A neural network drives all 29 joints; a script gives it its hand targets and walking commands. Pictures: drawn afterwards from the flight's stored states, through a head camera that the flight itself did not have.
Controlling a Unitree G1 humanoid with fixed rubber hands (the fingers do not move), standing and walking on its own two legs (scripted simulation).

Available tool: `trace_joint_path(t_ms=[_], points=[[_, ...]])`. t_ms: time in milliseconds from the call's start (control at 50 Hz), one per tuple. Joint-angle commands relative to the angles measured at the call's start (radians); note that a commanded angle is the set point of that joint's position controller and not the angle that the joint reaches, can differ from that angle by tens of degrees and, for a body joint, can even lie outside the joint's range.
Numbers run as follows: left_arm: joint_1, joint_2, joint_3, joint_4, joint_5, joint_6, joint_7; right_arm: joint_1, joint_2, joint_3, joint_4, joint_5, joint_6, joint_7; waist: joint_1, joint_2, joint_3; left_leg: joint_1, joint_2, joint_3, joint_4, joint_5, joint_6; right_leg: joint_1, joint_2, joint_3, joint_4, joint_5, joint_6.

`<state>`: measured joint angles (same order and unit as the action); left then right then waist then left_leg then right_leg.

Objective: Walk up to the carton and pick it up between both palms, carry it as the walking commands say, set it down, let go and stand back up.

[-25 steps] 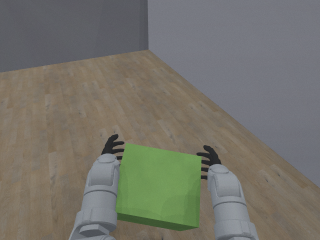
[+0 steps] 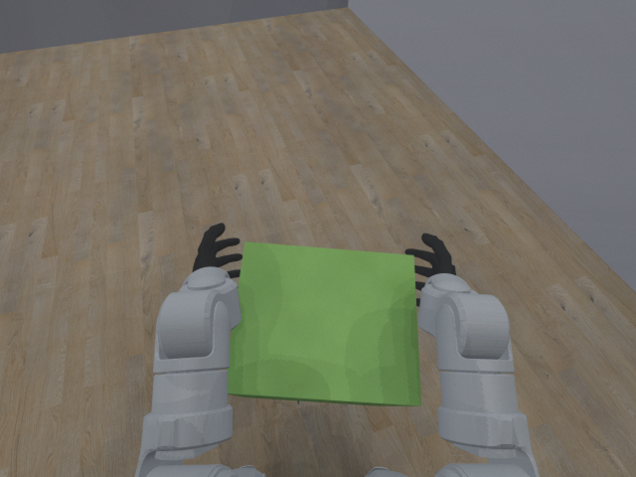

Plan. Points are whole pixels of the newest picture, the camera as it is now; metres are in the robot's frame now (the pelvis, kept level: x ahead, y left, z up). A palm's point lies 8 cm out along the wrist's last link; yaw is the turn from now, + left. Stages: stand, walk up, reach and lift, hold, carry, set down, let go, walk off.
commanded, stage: carry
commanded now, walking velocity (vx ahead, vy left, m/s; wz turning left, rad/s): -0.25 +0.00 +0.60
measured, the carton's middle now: (319, 335) +0.30 -0.02 -0.02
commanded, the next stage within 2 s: none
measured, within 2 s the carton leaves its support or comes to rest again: neither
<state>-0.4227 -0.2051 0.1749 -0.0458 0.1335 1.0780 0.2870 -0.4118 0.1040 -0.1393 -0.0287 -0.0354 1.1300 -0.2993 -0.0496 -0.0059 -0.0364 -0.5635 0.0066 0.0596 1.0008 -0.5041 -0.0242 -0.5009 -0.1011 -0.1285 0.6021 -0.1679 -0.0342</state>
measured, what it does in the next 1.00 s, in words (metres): walks backwards, turning left: left foot, then right foot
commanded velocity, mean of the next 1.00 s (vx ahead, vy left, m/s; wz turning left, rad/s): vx -0.11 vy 0.11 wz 0.60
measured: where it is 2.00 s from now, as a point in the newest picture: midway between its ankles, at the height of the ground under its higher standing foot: outside the picture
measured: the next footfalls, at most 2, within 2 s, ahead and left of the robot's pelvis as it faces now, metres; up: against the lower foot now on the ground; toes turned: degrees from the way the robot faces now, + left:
left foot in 0.10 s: +0.00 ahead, +0.14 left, +0.00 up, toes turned +8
right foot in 0.44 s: -0.06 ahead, -0.13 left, +0.00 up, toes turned +13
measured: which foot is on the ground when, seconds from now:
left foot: up 0.00-0.08, down 0.10-0.44, up 0.46-0.80, down 0.82-1.00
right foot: down 0.00-0.12, up 0.14-0.42, down 0.44-0.82, up 0.84-1.00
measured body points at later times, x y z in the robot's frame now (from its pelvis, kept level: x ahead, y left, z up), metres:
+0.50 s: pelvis -0.14 -0.04 +0.00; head -0.12 -0.05 +0.45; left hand +0.12 +0.19 +0.09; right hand +0.20 -0.08 +0.07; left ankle -0.08 +0.11 -0.69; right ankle -0.10 -0.14 -0.73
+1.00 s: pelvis -0.31 -0.02 +0.00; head -0.30 +0.00 +0.45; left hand -0.16 +0.29 +0.06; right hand +0.01 +0.07 +0.06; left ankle -0.35 +0.08 -0.73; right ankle -0.23 -0.11 -0.67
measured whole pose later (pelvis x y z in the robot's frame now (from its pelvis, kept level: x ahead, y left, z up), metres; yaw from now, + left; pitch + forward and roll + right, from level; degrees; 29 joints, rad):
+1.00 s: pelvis -0.31 -0.02 +0.00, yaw +37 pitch +5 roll +0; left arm -0.35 -0.18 0.19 -0.10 0.10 1.19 0.28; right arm -0.35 0.18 -0.11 -0.06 -0.12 1.22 -0.29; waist 0.03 -0.02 -0.07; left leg -0.44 -0.06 -0.04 0.62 -0.27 0.04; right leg -0.62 -0.11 -0.10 1.06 -0.45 0.12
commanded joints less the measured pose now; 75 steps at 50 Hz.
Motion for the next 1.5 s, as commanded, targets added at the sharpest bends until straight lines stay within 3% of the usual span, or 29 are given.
trace_joint_path(t_ms=[0, 80, 100, 120, 180, 380, 400, 420, 440, 460, 500, 520, 600, 660, 740, 780, 820, 840, 900, 1080, 1120, 1140, 1160, 1200, 1280, 1420, 1440, 1460, 1480], points=[[-0.412, -1.002, -0.642, -0.045, -0.39, 0.08, -0.417, -0.583, 1.04, 0.656, -0.147, 0.396, 0.026, 0.442, 0.049, -0.207, -0.466, 0.073, -0.005, 0.038, -0.145, 0.024, 0.004, 0.391, -0.251, 0.13, -0.081, 0.49, -0.114], [-0.418, -0.999, -0.619, -0.019, -0.378, 0.112, -0.427, -0.626, 1.064, 0.639, -0.116, 0.398, 0.061, 0.446, 0.026, -0.122, -0.419, 0.304, 0.025, -0.052, -0.521, 0.22, 0.032, 0.201, -0.208, 0.047, 0.034, 0.204, 0.015], [-0.369, -1.004, -0.608, 0.022, -0.363, 0.116, -0.427, -0.553, 1.062, 0.63, -0.071, 0.379, 0.069, 0.45, 0.017, -0.011, -0.399, 0.45, 0.165, -0.246, -0.593, 0.364, 0.078, -0.005, -0.161, 0.025, 0.134, -0.042, 0.076], [-0.456, -1.017, -0.638, -0.042, -0.391, 0.126, -0.431, -0.567, 1.059, 0.608, -0.082, 0.366, 0.063, 0.457, 0.003, 0.422, -0.354, 0.44, 0.402, -0.556, -0.612, 0.871, 0.225, -0.236, 0.0, 0.0, 0.361, -0.469, 0.131], [-0.465, -1.112, -0.696, -0.046, -0.451, 0.104, -0.436, -0.585, 1.053, 0.62, -0.167, 0.355, 0.056, 0.456, 0.025, 0.057, -0.402, 0.449, 0.278, -0.305, -0.488, 0.937, 0.185, -0.206, 0.009, 0.128, 0.579, -0.301, 0.115], [-0.422, -1.077, -0.714, -0.032, -0.487, 0.146, -0.454, -0.461, 1.037, 0.601, -0.155, 0.277, 0.072, 0.419, 0.032, 0.278, -0.445, 0.388, 0.195, -0.348, -0.511, 0.781, 0.155, 0.121, 0.116, 0.054, 0.016, -0.269, 0.094], [-0.412, -1.066, -0.682, 0.006, -0.466, 0.151, -0.448, -0.454, 1.034, 0.587, -0.115, 0.271, 0.08, 0.419, 0.045, 0.196, -0.463, 0.333, 0.149, -0.33, -0.465, 0.721, 0.121, 0.245, 0.116, 0.029, -0.145, -0.166, 0.079], [-0.461, -1.069, -0.699, -0.043, -0.47, 0.138, -0.453, -0.488, 1.051, 0.598, -0.13, 0.285, 0.071, 0.425, 0.046, 0.146, -0.46, 0.181, 0.097, -0.304, -0.4, 0.55, 0.075, 0.385, 0.036, 0.103, -0.211, -0.071, 0.048], [-0.434, -1.061, -0.7, -0.021, -0.47, 0.128, -0.459, -0.564, 1.055, 0.631, -0.211, 0.309, 0.058, 0.425, 0.061, -0.257, -0.383, -0.095, -0.05, -0.142, -0.177, 0.168, 0.021, 0.465, -0.263, 0.409, -0.266, 0.263, -0.07], [-0.436, -1.09, -0.69, -0.011, -0.467, 0.127, -0.461, -0.568, 1.072, 0.633, -0.181, 0.3, 0.071, 0.428, 0.062, -0.33, -0.375, -0.197, -0.027, -0.046, 0.122, -0.131, 0.015, 0.438, -0.483, 0.462, -0.221, 0.598, -0.211], [-0.391, -1.103, -0.666, 0.01, -0.437, 0.135, -0.462, -0.663, 1.087, 0.689, -0.234, 0.355, 0.06, 0.425, 0.053, -0.055, -0.363, -0.15, 0.017, -0.117, 0.333, 0.01, 0.029, 0.354, -0.377, 0.311, -0.213, 0.418, -0.159], [-0.411, -1.088, -0.669, -0.06, -0.44, 0.125, -0.457, -0.635, 1.108, 0.714, -0.239, 0.387, 0.062, 0.44, 0.049, -0.058, -0.324, -0.106, 0.048, -0.108, 0.333, 0.098, 0.013, 0.29, -0.326, 0.223, -0.232, 0.248, -0.115], [-0.357, -1.054, -0.587, 0.045, -0.375, 0.129, -0.455, -0.662, 1.101, 0.711, -0.17, 0.4, 0.079, 0.443, 0.047, -0.194, -0.275, -0.012, 0.025, -0.011, 0.088, 0.102, -0.048, 0.254, -0.229, 0.062, -0.231, 0.014, -0.044], [-0.411, -1.025, -0.568, -0.037, -0.37, 0.12, -0.441, -0.632, 1.145, 0.704, -0.107, 0.419, 0.095, 0.444, 0.061, -0.231, -0.379, -0.019, -0.018, 0.015, -0.038, 0.005, -0.021, 0.397, -0.299, 0.176, -0.227, 0.01, -0.067], [-0.341, -1.053, -0.579, 0.026, -0.367, 0.129, -0.449, -0.604, 1.127, 0.688, -0.128, 0.389, 0.09, 0.433, 0.06, -0.383, -0.415, 0.064, -0.021, 0.017, -0.312, -0.016, 0.003, 0.45, -0.317, 0.106, -0.153, 0.281, -0.04], [-0.396, -1.048, -0.603, -0.022, -0.377, 0.128, -0.44, -0.536, 1.152, 0.647, -0.044, 0.382, 0.09, 0.441, 0.049, -0.199, -0.426, 0.233, -0.096, 0.088, -0.507, 0.072, 0.029, 0.351, -0.304, 0.053, -0.062, 0.321, 0.031], [-0.36, -1.04, -0.605, 0.007, -0.362, 0.125, -0.448, -0.542, 1.133, 0.627, -0.064, 0.361, 0.073, 0.444, 0.02, 0.05, -0.394, 0.459, 0.126, -0.258, -0.651, 0.389, 0.131, 0.006, -0.161, -0.009, 0.201, -0.176, 0.15], [-0.349, -1.043, -0.606, 0.017, -0.367, 0.13, -0.454, -0.478, 1.126, 0.612, -0.025, 0.338, 0.071, 0.443, 0.015, 0.342, -0.375, 0.47, 0.295, -0.455, -0.583, 0.753, 0.252, -0.221, -0.035, -0.03, 0.406, -0.461, 0.185], [-0.491, -1.115, -0.693, -0.066, -0.459, 0.104, -0.463, -0.584, 1.132, 0.621, -0.15, 0.355, 0.044, 0.442, 0.036, 0.186, -0.366, 0.396, 0.156, -0.219, -0.5, 0.755, 0.202, -0.181, -0.03, 0.072, 0.573, -0.318, 0.153], [-0.435, -1.067, -0.687, -0.08, -0.496, 0.126, -0.467, -0.445, 1.11, 0.628, -0.172, 0.29, 0.042, 0.411, 0.05, 0.181, -0.433, 0.319, 0.107, -0.351, -0.468, 0.665, 0.211, 0.166, 0.045, 0.07, 0.033, -0.268, 0.062], [-0.354, -1.097, -0.658, -0.014, -0.478, 0.124, -0.468, -0.483, 1.068, 0.646, -0.243, 0.288, 0.045, 0.4, 0.064, -0.131, -0.443, 0.039, 0.002, -0.241, -0.294, 0.351, 0.121, 0.515, -0.172, 0.218, -0.312, -0.073, 0.021], [-0.364, -1.093, -0.666, -0.028, -0.481, 0.107, -0.471, -0.582, 1.08, 0.684, -0.3, 0.334, 0.046, 0.409, 0.071, -0.418, -0.413, -0.212, -0.095, -0.086, 0.022, -0.022, 0.04, 0.556, -0.509, 0.53, -0.261, 0.307, -0.164], [-0.33, -1.1, -0.669, -0.027, -0.475, 0.117, -0.467, -0.525, 1.098, 0.677, -0.234, 0.313, 0.062, 0.408, 0.057, -0.217, -0.409, -0.237, 0.017, -0.171, 0.15, -0.018, 0.047, 0.55, -0.526, 0.514, -0.232, 0.433, -0.195], [-0.386, -1.1, -0.651, -0.07, -0.472, 0.111, -0.463, -0.647, 1.134, 0.72, -0.278, 0.384, 0.053, 0.414, 0.054, -0.058, -0.387, -0.195, 0.018, -0.121, 0.137, 0.083, 0.016, 0.5, -0.392, 0.292, -0.187, 0.426, -0.123], [-0.344, -1.05, -0.617, -0.075, -0.423, 0.113, -0.446, -0.548, 1.131, 0.727, -0.213, 0.387, 0.075, 0.421, 0.051, -0.191, -0.336, -0.074, 0.024, -0.021, 0.027, 0.118, -0.024, 0.399, -0.298, 0.006, -0.14, 0.465, -0.029], [-0.262, -0.996, -0.615, -0.032, -0.364, 0.129, -0.434, -0.419, 1.084, 0.67, -0.1, 0.354, 0.1, 0.436, 0.047, -0.341, -0.352, 0.177, -0.036, 0.072, -0.515, 0.247, 0.003, 0.39, -0.287, -0.066, 0.001, 0.388, 0.066], [-0.25, -0.991, -0.614, -0.042, -0.343, 0.128, -0.428, -0.455, 1.092, 0.678, -0.117, 0.375, 0.096, 0.45, 0.035, -0.206, -0.366, 0.333, -0.037, 0.038, -0.597, 0.337, 0.02, 0.275, -0.228, -0.095, 0.137, 0.262, 0.119], [-0.316, -1.008, -0.63, -0.056, -0.355, 0.135, -0.436, -0.458, 1.11, 0.664, -0.091, 0.382, 0.091, 0.46, 0.021, 0.04, -0.341, 0.458, 0.127, -0.162, -0.608, 0.54, 0.072, 0.053, -0.16, -0.095, 0.316, -0.225, 0.158], [-0.353, -1.032, -0.666, -0.054, -0.386, 0.138, -0.439, -0.454, 1.084, 0.634, -0.105, 0.36, 0.088, 0.463, 0.017, 0.426, -0.342, 0.508, 0.278, -0.366, -0.539, 1.026, 0.206, -0.2, -0.029, -0.081, 0.469, -0.562, 0.208]])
